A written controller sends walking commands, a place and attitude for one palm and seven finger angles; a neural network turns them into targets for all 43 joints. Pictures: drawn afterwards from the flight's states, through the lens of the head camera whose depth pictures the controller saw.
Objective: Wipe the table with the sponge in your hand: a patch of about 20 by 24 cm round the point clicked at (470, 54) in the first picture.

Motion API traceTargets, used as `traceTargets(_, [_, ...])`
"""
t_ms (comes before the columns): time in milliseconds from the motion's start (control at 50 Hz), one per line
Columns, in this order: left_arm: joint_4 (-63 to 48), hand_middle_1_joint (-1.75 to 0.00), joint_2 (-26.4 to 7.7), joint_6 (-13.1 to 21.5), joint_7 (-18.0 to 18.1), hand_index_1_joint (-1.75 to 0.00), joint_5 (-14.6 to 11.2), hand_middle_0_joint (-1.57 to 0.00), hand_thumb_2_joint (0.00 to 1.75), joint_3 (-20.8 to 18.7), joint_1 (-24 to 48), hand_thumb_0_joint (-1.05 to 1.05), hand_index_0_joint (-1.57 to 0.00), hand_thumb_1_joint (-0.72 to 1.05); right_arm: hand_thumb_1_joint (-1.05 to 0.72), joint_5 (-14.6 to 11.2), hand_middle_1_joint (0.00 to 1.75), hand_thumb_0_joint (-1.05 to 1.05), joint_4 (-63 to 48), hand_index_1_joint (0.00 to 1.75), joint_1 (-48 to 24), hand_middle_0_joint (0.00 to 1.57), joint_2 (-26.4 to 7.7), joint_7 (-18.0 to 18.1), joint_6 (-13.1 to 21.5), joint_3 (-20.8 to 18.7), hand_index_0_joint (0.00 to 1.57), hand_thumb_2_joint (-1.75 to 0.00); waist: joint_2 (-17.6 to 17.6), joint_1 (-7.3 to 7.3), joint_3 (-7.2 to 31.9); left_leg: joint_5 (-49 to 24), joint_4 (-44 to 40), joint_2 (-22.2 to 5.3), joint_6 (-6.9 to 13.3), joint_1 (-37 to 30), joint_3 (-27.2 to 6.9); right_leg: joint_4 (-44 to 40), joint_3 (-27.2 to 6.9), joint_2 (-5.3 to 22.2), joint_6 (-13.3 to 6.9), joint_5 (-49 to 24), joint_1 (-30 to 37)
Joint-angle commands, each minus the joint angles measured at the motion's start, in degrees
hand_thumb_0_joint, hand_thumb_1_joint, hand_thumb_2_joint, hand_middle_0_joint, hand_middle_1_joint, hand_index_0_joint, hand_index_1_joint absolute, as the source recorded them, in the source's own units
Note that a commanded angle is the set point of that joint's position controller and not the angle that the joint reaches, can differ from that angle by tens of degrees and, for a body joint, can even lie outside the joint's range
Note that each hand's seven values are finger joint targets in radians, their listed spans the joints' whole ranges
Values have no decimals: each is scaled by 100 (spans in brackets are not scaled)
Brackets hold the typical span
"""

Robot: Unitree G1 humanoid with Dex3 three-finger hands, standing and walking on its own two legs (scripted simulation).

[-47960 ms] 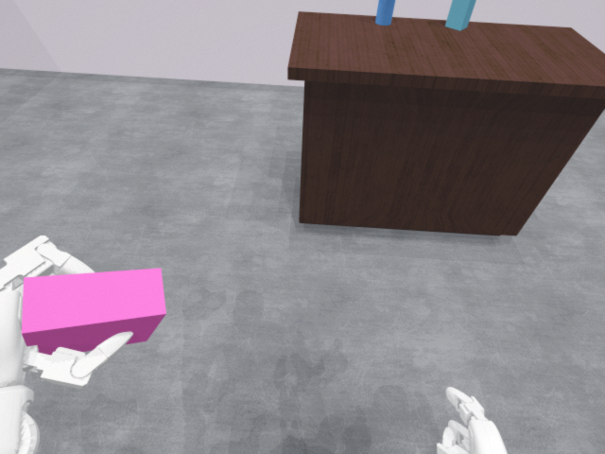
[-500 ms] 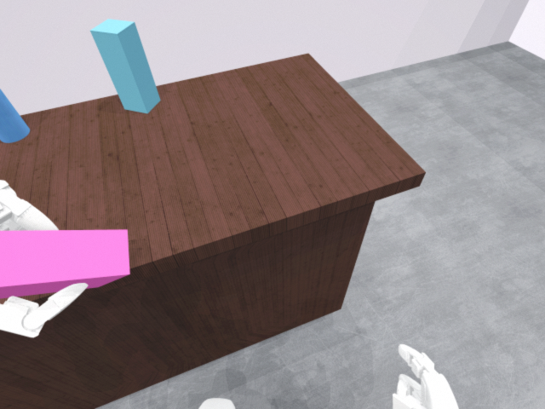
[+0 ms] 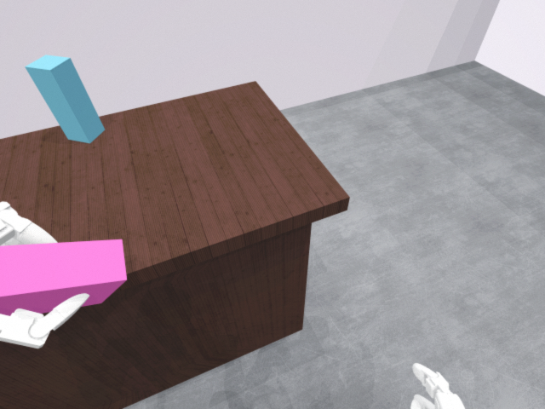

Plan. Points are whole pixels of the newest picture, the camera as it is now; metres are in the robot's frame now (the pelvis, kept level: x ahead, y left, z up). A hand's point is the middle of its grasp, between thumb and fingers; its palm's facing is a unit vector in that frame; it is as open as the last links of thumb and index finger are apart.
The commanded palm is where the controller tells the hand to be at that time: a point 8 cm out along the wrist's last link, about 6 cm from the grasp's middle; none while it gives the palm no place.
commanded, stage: shuffle to correct the standing spot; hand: left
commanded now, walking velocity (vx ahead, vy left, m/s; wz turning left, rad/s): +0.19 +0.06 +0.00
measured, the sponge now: (75, 278) +0.23 +0.23 +0.16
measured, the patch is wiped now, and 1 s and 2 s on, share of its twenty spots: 0.00 0.00 0.00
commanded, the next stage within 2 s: none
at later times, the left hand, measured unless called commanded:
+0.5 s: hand (137, 227) +0.29 +0.17 +0.18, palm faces +0.39 -0.80 -0.46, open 9.1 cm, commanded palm +0.23 +0.21 +0.18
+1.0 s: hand (63, 260) +0.26 +0.25 +0.16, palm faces +0.37 -0.82 -0.43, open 9.1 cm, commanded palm +0.21 +0.29 +0.18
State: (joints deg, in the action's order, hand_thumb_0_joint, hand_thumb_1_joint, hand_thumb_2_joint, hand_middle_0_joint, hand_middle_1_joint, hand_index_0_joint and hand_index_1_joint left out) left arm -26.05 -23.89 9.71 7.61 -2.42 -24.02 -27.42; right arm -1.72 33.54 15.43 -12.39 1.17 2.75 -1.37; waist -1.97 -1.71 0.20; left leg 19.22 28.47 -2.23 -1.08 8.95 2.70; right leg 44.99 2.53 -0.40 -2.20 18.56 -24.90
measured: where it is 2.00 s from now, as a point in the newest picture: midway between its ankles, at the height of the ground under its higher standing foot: outside the picture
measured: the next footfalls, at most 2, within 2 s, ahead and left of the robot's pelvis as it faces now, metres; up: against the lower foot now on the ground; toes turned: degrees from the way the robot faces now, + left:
right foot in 0.04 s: +0.11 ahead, -0.11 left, +0.00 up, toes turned -3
left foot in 0.44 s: +0.08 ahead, +0.07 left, +0.00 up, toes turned +3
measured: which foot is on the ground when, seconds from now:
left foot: down 0.00-0.04, up 0.06-0.42, down 0.44-1.00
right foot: up 0.00-0.02, down 0.04-1.00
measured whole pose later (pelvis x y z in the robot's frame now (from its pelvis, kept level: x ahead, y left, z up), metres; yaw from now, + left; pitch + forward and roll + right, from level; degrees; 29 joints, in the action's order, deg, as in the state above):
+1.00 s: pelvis +0.05 +0.01 +0.00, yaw +0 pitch -1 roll +0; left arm -30.0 -22.1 7.7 7.9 -3.0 -19.6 -29.8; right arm -1.6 31.3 9.6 -11.8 0.7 -0.3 0.7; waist 0.6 1.1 -2.8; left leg 17.1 29.8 4.2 5.1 12.3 5.8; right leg 33.1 2.3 1.6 -0.7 16.0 -16.2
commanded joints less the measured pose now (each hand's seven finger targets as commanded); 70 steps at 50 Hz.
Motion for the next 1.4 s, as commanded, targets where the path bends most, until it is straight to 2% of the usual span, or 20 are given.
traceTargets(0, [-920, -160, -778, 223, 57, -160, -28, -120, 130, -502, 289, 0, -120, 10, -90, -66, 30, 0, -836, 30, -656, 20, -641, 4, 269, -197, 20, -90, 449, 300, 612, -1016, 1576, -554, 631, 1363, -134, -2030, 296, 5, -19, -941, 2630])
traceTargets(40, [-1074, -160, -1014, 267, 92, -160, -35, -120, 130, -520, 834, 0, -120, 10, -90, -53, 30, 0, -912, 30, -830, 20, -557, 28, 419, -219, 20, -90, 2147, 195, 870, 911, 4238, 402, 305, 2918, -44, -2698, -2941, 1840, -985, -1203, 3071])
traceTargets(80, [-1457, -160, -812, 387, 32, -160, -13, -120, 130, -168, 1138, 0, -120, 10, -90, -47, 30, 0, -831, 30, -700, 20, -764, -46, 506, -308, 20, -90, 1342, 224, 387, 421, 4779, 48, 215, 2556, -766, -3275, -3487, 2173, -1083, 142, 1699])
traceTargets(120, [-2018, -160, -1155, 481, 61, -160, 60, -120, 130, -425, 1262, 0, -120, 10, -90, -11, 30, 0, -664, 30, -857, 20, -596, -90, 414, -137, 20, -90, 175, 205, 65, 177, 4287, -230, 206, 2324, -735, -3079, -2841, 2152, -1218, 90, 898])
traceTargets(180, [-1537, -160, -1076, 481, 144, -160, -3, -120, 130, -548, 750, 0, -120, 10, -90, 84, 30, 0, -594, 30, -769, 20, -398, -40, 404, -13, 20, -90, 580, 202, 318, -263, 2635, -50, 185, 1382, -69, -3132, -1442, 1526, -828, -228, 578])
traceTargets(320, [-1067, -160, -817, 430, 141, -160, -90, -120, 130, -529, 237, 0, -120, 10, -90, 46, 30, 0, -875, 30, -800, 20, -426, 6, 542, -108, 20, -90, 536, 358, 705, -378, -98, 222, 339, 507, 326, -2702, -1528, 1482, -412, -966, 1667])
traceTargets(460, [-818, -160, -739, 313, 66, -160, -34, -120, 130, -353, -18, 0, -120, 10, -90, -69, 30, 0, -1059, 30, -931, 20, -764, -84, 213, -272, 20, -90, 591, 312, 759, -1694, -35, -153, 508, 314, 81, -2000, -1299, 1244, 454, -4393, 2287])
traceTargets(620, [-1966, -160, -1124, 450, 225, -160, -105, -120, 130, -556, 191, 0, -120, 10, -90, -2, 30, 0, -1143, 30, -1113, 20, -617, -55, 10, -116, 20, -90, 413, 345, 829, -618, 180, 47, 407, 1128, -187, -1981, -1547, 1837, 136, -4644, 2957])
traceTargets(880, [-1540, -160, -837, 221, 166, -160, -116, -120, 130, -321, -93, 0, -120, 10, -90, -3, 30, 0, -1117, 30, -1011, 20, -695, -17, -45, -122, 20, -90, 487, 200, 962, -1871, 51, -209, 348, 158, -491, -1666, -1070, 1232, -155, -2613, 1673])
traceTargets(1020, [-1975, -160, -982, 276, 161, -160, 17, -120, 130, -286, 704, 0, -120, 10, -90, 111, 30, 0, -1054, 30, -972, 20, -696, 23, 263, -151, 20, -90, -1477, 274, 151, -1224, -1781, -873, 97, 358, -1257, 140, 285, 178, 90, 551, 647])
traceTargets(1100, [-1126, -160, -673, 300, 130, -160, -92, -120, 130, -223, 454, 0, -120, 10, -90, 148, 30, 0, -925, 30, -783, 20, -755, -59, 385, -260, 20, -90, -713, 414, 204, -3140, -1142, -296, -656, 551, -519, -1805, 881, 18, 6, 194, 1615])
traceTargets(1120, [-944, -160, -642, 304, 105, -160, -106, -120, 130, -265, 235, 0, -120, 10, -90, 110, 30, 0, -951, 30, -864, 20, -787, -87, 386, -289, 20, -90, -413, 563, 315, -3844, -277, -17, -1005, 724, -199, -2443, 984, 9, -138, -264, 2133])
traceTargets(1140, [-760, -160, -627, 327, 95, -160, -122, -120, 130, -266, -6, 0, -120, 10, -90, 62, 30, 0, -874, 30, -844, 20, -772, -114, 304, -308, 20, -90, 630, 789, 667, -3518, 2153, 425, -1253, 1239, 93, -3114, 551, 624, -628, -1170, 2767])
traceTargets(1160, [-714, -160, -601, 382, 94, -160, -103, -120, 130, -140, 284, 0, -120, 10, -90, -99, 30, 0, -738, 30, -674, 20, -745, -156, 189, -255, 20, -90, 2802, 620, 764, 12, 5097, 195, -404, 1642, -750, -2534, -874, 1972, -1185, -2420, 1897])
traceTargets(1180, [-488, -160, -338, 347, 27, -160, -145, -120, 130, 0, 678, 0, -120, 10, -90, -24, 30, 0, -754, 30, -687, 20, -839, -142, 137, -258, 20, -90, 1939, 242, 428, 1342, 5385, -66, 58, 2302, -1674, -2356, -1919, 2420, -1314, -2036, 1220])
traceTargets(1200, [-675, -160, -375, 288, -72, -160, -78, -120, 130, -25, 776, 0, -120, 10, -90, -69, 30, 0, -729, 30, -411, 20, -711, -172, 117, -328, 20, -90, 1867, 150, 313, 1124, 4911, -374, 218, 2114, -2116, -2301, -1921, 2488, -1103, -1220, 543])
traceTargets(1240, [-1249, -160, -503, 357, -96, -160, -36, -120, 130, -67, 801, 0, -120, 10, -90, -64, 30, 0, -844, 30, -758, 20, -540, -270, 17, -123, 20, -90, 880, 79, 463, 1049, 2790, -481, 312, 1252, -1286, -2114, -1781, 2115, -942, 137, -146])
traceTargets(1300, [-2062, -160, -634, 439, 51, -160, -10, -120, 130, 110, 1614, 0, -120, 10, -90, 76, 30, 0, -635, 30, -893, 20, -508, 10, 289, -15, 20, -90, -1466, -36, 365, 339, 139, 569, 158, -238, 159, -655, -52, 528, -449, 1268, -569])
traceTargets(1340, [-2669, -160, -710, 518, 203, -160, 83, -120, 130, 50, 1749, 0, -120, 10, -90, 145, 30, 0, -703, 30, -954, 20, -706, 104, 548, -118, 20, -90, -2889, 92, 289, 271, -923, -818, 929, -257, -2282, 1642, 213, -226, 12, 1540, -1184])
traceTargets(1380, [-2127, -160, -1074, 505, 181, -160, 114, -120, 130, -528, 1133, 0, -120, 10, -90, 58, 30, 0, -649, 30, -771, 20, -684, 15, 607, -215, 20, -90, -1220, 91, 139, 232, -1189, -1369, 1424, 698, -3029, 2178, -169, -136, 105, 1092, -944])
